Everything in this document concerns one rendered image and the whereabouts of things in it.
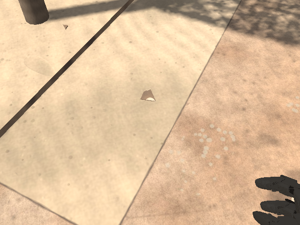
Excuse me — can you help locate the robot right hand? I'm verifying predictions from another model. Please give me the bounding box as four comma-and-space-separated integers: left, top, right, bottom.
252, 174, 300, 225

